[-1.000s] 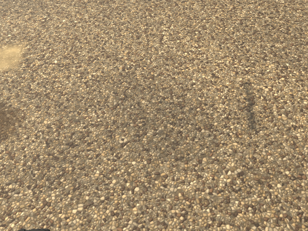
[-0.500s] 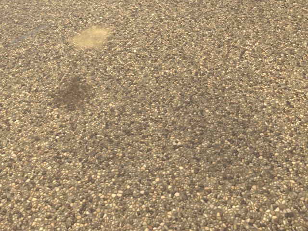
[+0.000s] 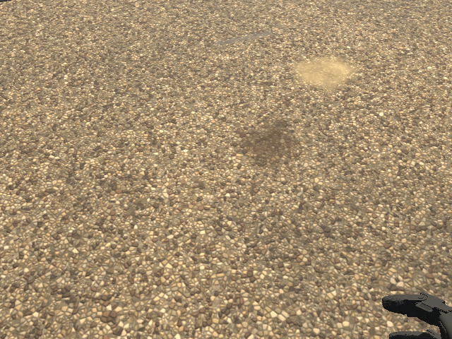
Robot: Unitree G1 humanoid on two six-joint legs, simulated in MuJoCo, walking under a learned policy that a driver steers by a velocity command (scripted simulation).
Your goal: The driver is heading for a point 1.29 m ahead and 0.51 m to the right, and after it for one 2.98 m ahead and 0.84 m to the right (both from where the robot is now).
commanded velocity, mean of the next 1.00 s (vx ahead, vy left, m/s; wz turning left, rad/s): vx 0.94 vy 0.00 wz -0.76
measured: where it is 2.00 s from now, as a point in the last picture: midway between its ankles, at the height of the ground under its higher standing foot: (418, 183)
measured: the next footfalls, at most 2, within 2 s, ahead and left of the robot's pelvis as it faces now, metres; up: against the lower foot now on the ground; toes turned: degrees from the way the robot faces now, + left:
left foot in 0.02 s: +0.09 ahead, +0.14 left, +0.00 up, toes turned +3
right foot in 0.50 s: +0.47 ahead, -0.08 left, +0.00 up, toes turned -26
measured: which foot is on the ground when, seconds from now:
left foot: up 0.00-0.00, down 0.02-0.50, up 0.52-0.90, down 0.92-1.00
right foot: down 0.00-0.02, up 0.04-0.48, down 0.50-0.92, up 0.94-1.00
